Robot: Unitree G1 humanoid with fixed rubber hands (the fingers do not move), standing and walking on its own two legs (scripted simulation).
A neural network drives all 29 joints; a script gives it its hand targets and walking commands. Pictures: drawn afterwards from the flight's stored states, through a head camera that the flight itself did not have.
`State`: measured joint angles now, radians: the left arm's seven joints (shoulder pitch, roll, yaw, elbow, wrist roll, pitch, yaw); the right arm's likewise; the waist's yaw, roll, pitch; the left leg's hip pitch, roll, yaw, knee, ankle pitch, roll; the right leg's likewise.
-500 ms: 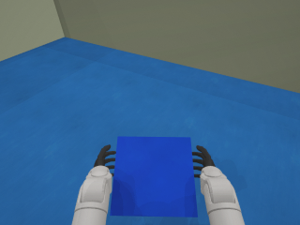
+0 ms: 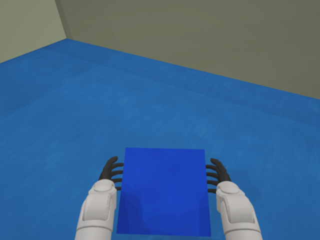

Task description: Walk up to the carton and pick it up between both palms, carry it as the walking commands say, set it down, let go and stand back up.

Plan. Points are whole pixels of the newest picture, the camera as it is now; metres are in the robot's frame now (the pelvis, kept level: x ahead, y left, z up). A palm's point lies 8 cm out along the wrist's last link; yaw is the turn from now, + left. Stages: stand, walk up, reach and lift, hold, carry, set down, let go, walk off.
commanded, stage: carry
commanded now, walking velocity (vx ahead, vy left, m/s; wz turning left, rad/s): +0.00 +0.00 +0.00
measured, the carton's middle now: (163, 193) +0.31 +0.00 -0.08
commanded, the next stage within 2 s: hold in 0.50 s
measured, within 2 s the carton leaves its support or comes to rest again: neither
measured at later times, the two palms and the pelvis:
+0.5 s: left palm (105, 182) +0.29 +0.15 +0.03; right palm (221, 182) +0.28 -0.15 +0.03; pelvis +0.01 +0.00 +0.00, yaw +0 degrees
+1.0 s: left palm (101, 180) +0.29 +0.16 +0.04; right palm (218, 180) +0.28 -0.14 +0.04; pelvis +0.00 +0.02 +0.00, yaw +2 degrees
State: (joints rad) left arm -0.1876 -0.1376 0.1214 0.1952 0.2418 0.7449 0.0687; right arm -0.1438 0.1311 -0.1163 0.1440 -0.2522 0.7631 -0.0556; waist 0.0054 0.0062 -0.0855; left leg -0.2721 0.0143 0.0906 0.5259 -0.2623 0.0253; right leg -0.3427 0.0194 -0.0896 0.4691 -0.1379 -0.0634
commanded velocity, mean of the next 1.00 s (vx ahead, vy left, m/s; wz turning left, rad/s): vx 0.00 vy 0.00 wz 0.00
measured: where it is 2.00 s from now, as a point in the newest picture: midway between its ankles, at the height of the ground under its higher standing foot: outside the picture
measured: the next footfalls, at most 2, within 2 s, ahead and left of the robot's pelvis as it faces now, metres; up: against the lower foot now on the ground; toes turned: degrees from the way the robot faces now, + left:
none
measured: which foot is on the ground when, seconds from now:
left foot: down 0.00-1.00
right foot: down 0.00-1.00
